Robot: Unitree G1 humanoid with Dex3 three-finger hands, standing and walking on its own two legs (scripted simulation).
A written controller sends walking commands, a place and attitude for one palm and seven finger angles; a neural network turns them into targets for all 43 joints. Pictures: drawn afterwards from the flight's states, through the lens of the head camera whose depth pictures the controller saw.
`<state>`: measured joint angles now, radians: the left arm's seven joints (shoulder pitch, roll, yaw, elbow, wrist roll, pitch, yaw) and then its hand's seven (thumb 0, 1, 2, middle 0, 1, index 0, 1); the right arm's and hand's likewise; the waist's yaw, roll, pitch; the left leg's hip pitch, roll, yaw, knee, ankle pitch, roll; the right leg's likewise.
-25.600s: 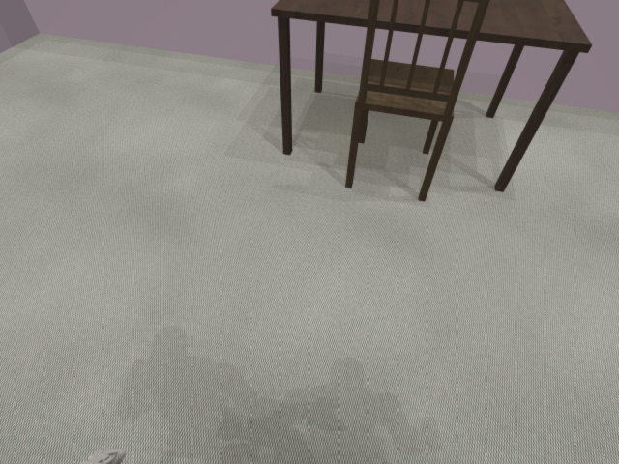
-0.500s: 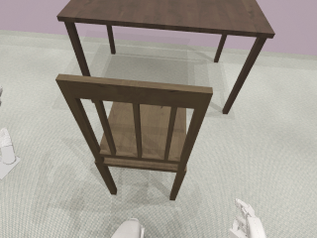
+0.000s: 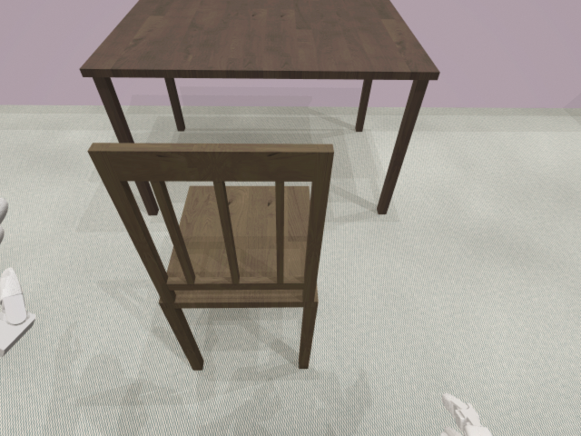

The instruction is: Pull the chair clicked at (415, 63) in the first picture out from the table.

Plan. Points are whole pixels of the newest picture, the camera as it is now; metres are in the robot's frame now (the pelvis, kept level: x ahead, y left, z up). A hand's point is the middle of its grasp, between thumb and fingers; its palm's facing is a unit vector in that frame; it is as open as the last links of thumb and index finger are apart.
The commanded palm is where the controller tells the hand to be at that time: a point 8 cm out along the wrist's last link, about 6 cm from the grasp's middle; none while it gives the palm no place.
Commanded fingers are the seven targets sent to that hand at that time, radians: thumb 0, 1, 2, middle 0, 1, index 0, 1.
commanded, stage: stop stepping back and stand still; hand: left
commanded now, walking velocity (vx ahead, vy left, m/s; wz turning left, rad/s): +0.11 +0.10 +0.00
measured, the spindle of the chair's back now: (228, 237) +0.48 +0.16 -0.07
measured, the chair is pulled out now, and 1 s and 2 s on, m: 0.55 0.55 0.55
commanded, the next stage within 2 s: let the arm hang, fingers relaxed in 0.40 s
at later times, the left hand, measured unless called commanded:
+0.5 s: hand (18, 331) +0.17 +0.28 +0.15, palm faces +0.46 -0.77 -0.45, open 7.4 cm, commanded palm none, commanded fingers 0.00 0.90 0.90 -0.20 -0.30 -0.20 -0.30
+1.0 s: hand out of the picture -0.05 +0.19 -0.17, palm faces +0.07 -0.97 -0.23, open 7.1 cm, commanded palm none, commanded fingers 0.00 0.90 0.90 -0.20 -0.30 -0.20 -0.30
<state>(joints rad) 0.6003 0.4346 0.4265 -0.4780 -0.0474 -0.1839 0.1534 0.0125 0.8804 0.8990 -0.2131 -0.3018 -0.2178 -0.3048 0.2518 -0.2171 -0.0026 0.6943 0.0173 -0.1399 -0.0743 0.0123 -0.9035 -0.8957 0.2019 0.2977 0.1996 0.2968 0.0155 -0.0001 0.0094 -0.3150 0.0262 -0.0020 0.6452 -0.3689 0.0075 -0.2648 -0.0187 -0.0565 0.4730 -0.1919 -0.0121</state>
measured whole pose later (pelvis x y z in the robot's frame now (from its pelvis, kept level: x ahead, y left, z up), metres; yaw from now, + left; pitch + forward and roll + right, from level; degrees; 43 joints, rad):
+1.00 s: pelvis +0.00 +0.00 +0.00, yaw +4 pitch -1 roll +0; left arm 0.37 0.23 0.00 1.02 0.02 0.03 0.02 -0.01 0.96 0.90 -0.20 -0.30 -0.20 -0.30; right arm 0.38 -0.17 0.00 1.01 -0.02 0.01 -0.02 0.01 -0.92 -0.90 0.20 0.30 0.19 0.30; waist 0.02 -0.01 0.07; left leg -0.27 0.01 -0.06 0.50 -0.23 -0.02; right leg -0.27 -0.03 -0.11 0.47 -0.19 -0.01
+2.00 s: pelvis +0.01 -0.02 +0.00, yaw +3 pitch -1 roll +0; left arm 0.30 0.14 0.00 1.05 0.01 0.01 0.03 0.01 0.91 0.90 -0.20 -0.30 -0.20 -0.30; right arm 0.36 -0.10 0.01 1.05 -0.02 -0.01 -0.04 0.00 -0.91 -0.90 0.20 0.30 0.19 0.30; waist 0.01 0.00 0.07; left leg -0.23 0.02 -0.06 0.47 -0.23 -0.04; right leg -0.25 -0.02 -0.11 0.48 -0.21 -0.04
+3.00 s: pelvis +0.01 -0.01 +0.00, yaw +3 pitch -1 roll +0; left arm 0.30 0.14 0.00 1.06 0.01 0.00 0.03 0.01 0.92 0.90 -0.20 -0.30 -0.20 -0.30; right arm 0.35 -0.10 0.01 1.06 -0.01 -0.01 -0.04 0.00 -0.91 -0.90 0.20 0.30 0.19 0.30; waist 0.01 0.00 0.07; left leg -0.21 0.02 -0.05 0.46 -0.23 -0.03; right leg -0.24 -0.02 -0.09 0.48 -0.22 -0.03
